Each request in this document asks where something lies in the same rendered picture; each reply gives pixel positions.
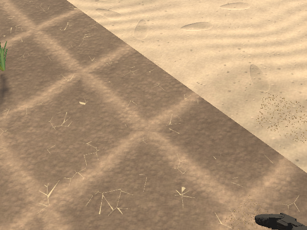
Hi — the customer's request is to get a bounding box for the right robot hand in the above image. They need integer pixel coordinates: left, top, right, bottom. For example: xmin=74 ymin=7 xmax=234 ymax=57
xmin=254 ymin=213 xmax=307 ymax=230

